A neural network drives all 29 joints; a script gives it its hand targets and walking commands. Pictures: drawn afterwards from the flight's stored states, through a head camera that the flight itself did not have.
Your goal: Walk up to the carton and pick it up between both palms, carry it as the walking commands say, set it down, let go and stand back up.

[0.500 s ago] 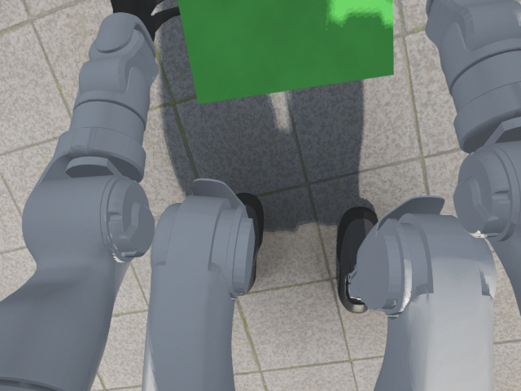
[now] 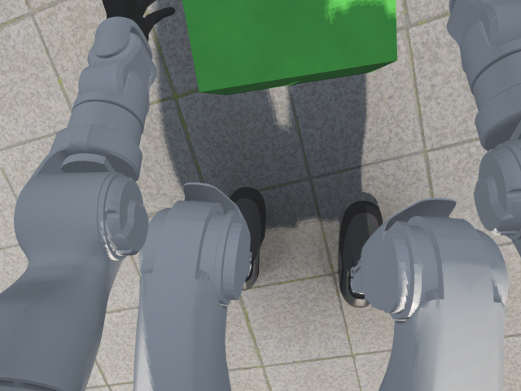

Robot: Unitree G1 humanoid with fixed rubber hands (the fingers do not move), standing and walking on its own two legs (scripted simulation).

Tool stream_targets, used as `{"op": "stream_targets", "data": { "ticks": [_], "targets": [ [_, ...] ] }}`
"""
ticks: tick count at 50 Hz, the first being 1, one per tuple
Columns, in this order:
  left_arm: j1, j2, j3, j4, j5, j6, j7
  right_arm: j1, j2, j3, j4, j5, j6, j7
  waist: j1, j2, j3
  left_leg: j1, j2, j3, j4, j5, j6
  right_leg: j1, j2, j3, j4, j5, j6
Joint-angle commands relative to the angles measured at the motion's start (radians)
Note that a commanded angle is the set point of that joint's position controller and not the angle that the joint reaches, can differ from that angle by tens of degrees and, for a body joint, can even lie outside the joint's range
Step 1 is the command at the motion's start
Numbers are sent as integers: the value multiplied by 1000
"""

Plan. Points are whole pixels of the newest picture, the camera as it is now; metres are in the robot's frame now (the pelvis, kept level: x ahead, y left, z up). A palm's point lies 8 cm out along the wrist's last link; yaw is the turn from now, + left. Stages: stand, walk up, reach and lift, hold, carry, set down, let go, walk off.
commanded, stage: set down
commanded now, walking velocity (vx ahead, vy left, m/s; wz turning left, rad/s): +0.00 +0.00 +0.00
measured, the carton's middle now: (286, 8) +0.54 +0.05 -0.28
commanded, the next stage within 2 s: let go in 1.72 s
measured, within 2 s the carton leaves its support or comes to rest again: neither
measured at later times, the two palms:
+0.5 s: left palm out of the picture +0.51 +0.24 -0.13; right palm out of the picture +0.58 -0.16 -0.13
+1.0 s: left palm out of the picture +0.51 +0.26 +0.01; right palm out of the picture +0.59 -0.17 +0.01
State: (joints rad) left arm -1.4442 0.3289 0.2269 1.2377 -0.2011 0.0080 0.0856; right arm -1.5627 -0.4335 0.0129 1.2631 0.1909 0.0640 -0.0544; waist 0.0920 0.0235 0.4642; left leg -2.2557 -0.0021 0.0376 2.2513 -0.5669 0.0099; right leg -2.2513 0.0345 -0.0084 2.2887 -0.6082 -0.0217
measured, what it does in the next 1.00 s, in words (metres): rises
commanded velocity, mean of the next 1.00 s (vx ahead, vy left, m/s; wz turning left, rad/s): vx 0.00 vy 0.00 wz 0.00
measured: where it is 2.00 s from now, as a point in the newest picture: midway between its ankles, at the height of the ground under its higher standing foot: (300, 263)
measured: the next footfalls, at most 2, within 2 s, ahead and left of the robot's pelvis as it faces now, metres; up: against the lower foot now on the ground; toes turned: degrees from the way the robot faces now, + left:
none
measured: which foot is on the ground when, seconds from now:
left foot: down 0.00-1.00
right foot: down 0.00-1.00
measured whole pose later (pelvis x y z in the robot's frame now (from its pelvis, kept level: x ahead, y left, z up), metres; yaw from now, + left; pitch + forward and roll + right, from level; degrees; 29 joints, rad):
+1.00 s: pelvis -0.02 +0.00 +0.13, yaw +0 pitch +29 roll +1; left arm -1.36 0.36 0.27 0.71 -0.21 0.31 0.14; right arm -1.55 -0.57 -0.11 0.92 0.18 0.31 0.00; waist 0.11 0.01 0.52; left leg -1.86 -0.02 0.01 1.83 -0.48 0.01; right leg -1.84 0.04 0.00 1.86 -0.53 -0.01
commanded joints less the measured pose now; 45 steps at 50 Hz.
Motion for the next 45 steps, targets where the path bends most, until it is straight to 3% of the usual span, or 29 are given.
{"op": "stream_targets", "data": {
  "ticks": [1, 4, 5, 6, 7, 9, 11, 14, 15, 17, 20, 21, 24, 25, 26, 27, 28, 30, 31, 33, 34, 35, 36, 37, 38, 39, 40, 42, 45],
  "targets": [
    [-216, 132, -3, -100, -17, -18, 0, -273, -122, -12, -32, 12, -21, 19, 24, -72, -1005, 453, 0, -51, -151, 368, -35, 398, -5, 85, -167, 275, 8],
    [-212, 158, -13, -108, -29, -16, 0, -279, -179, -31, -102, 10, -35, 12, 8, -101, -999, 450, 10, -65, -141, 392, -26, 342, -10, 58, -160, 280, 25],
    [-205, 171, -10, -137, -11, -19, 9, -291, -176, -25, -52, 26, -29, 18, 56, -32, -1038, 486, 14, -64, -144, 402, -32, 385, -19, 81, -131, 300, 15],
    [-249, 140, -28, -170, -48, -13, 0, -299, -184, -21, -93, 11, -36, 18, -8, -110, -1016, 437, 4, -64, -148, 353, -30, 373, -15, 65, -153, 255, 11],
    [-226, 177, -34, -149, -34, -10, 3, -313, -214, -14, -92, 42, -30, 26, 51, -51, -1012, 526, 16, -54, -159, 347, -33, 365, -17, 58, -155, 215, 20],
    [-205, 170, -23, -137, -35, -6, 2, -364, -160, 50, -170, 88, -32, 34, 84, -89, -1083, 547, 14, -60, -146, 373, -20, 417, -15, 64, -147, 248, 24],
    [-222, 179, -20, -200, -51, -3, 5, -320, -204, -7, -159, 47, -25, 11, 30, -66, -1242, 606, 16, -46, -133, 424, -35, 512, -8, 70, -165, 306, 8],
    [-180, 148, -54, -259, -83, 18, 8, -369, -157, 58, -281, 91, -13, 13, 68, -112, -1344, 642, 0, -32, -167, 445, -22, 646, -5, 29, -163, 360, 24],
    [-206, 119, -86, -298, -139, 28, 11, -358, -199, 30, -328, 72, -6, -5, 21, -113, -1463, 677, -4, -36, -147, 483, -26, 721, 0, 52, -174, 412, 10],
    [-250, 220, -14, -407, -80, 32, 33, -318, -207, -21, -346, 33, 20, -22, 41, -96, -1526, 734, -7, -20, -161, 493, -31, 717, 12, 47, -197, 404, 11],
    [-245, 196, -38, -370, -76, 69, 43, -372, -252, -53, -353, 14, 32, -16, 2, -94, -1455, 706, -8, -24, -193, 381, -27, 652, 0, 24, -218, 297, 5],
    [-251, 221, 5, -421, -45, 71, 48, -309, -250, -54, -273, 12, 46, -12, 46, -75, -1474, 727, -16, -4, -214, 406, -38, 694, 6, 34, -228, 315, -3],
    [-187, 235, 39, -461, -12, 87, 60, -345, -252, -52, -392, 36, 57, -1, 102, -92, -1596, 796, -26, 14, -232, 448, -24, 751, 14, 29, -240, 342, 10],
    [-153, 232, 26, -356, -23, 102, 57, -295, -208, -32, -295, 26, 70, 7, 87, -127, -1525, 750, -20, 9, -253, 392, -15, 717, 11, 4, -258, 294, 20],
    [-150, 158, 14, -382, -29, 106, 56, -285, -245, -58, -268, 17, 74, 5, 56, -77, -1460, 686, -28, 12, -273, 324, -21, 710, 19, 16, -265, 255, 1],
    [-212, 193, 11, -530, -54, 105, 52, -333, -269, -75, -396, 19, 74, -4, 21, -125, -1601, 751, -30, 8, -273, 418, -18, 806, 19, 16, -279, 358, 7],
    [-184, 173, 0, -398, -43, 121, 55, -318, -260, -68, -280, 11, 83, 8, 38, -125, -1504, 742, -35, 20, -301, 361, -18, 733, 13, -7, -300, 286, 10],
    [-193, 196, 28, -459, -9, 127, 58, -314, -230, -76, -336, 7, 88, 16, 62, -105, -1484, 736, -26, 3, -329, 328, -18, 699, 21, 10, -334, 252, -5],
    [-256, 206, 38, -476, -10, 142, 56, -293, -251, -84, -228, -3, 104, 21, 49, -57, -1509, 778, -29, 15, -331, 330, -35, 729, 23, 10, -340, 244, -11],
    [-205, 167, 35, -461, -32, 153, 49, -323, -269, -73, -295, 11, 104, 23, 43, -109, -1528, 719, -28, 31, -353, 323, -28, 771, 18, 8, -377, 269, -4],
    [-215, 193, 19, -602, -18, 148, 58, -326, -284, -78, -384, 39, 103, 28, 63, -62, -1679, 890, -37, 16, -374, 399, -26, 799, 37, -13, -356, 311, -2],
    [-217, 168, 10, -494, -5, 170, 56, -291, -238, -88, -268, 37, 117, 33, 35, -49, -1580, 867, -21, 4, -392, 343, -21, 711, 25, -22, -394, 242, -11],
    [-201, 202, 36, -439, -15, 182, 56, -321, -248, -68, -281, 16, 134, 40, 63, -105, -1534, 831, -33, 20, -389, 315, -23, 731, 20, -5, -417, 203, -7],
    [-231, 215, 60, -579, -2, 173, 60, -368, -278, -93, -452, 25, 123, 34, 82, -93, -1678, 854, -30, 17, -393, 393, -21, 805, 29, 1, -406, 307, -8],
    [-250, 217, 64, -670, -6, 181, 61, -324, -330, -154, -408, -22, 141, 28, 34, -66, -1765, 919, -34, 19, -408, 396, -36, 849, 35, 2, -433, 299, -23],
    [-225, 218, 42, -669, -9, 200, 67, -312, -254, -82, -424, 39, 157, 39, 93, -61, -1798, 999, -34, 20, -414, 448, -35, 837, 31, 2, -449, 316, -14],
    [-163, 184, 45, -505, 6, 224, 67, -235, -299, -131, -277, -1, 165, 49, 60, -49, -1648, 929, -47, 30, -452, 386, -42, 765, 35, -30, -461, 240, -15],
    [-173, 179, 58, -614, -21, 220, 55, -307, -294, -131, -478, -9, 161, 42, 32, -129, -1768, 922, -48, 18, -484, 410, -27, 906, 48, -20, -503, 327, -9],
    [-187, 203, 35, -694, -25, 257, 59, -297, -272, -122, -500, 10, 202, 49, 62, -74, -1846, 1005, -57, 25, -520, 451, -43, 920, 43, -18, -555, 337, -11]
  ]
}}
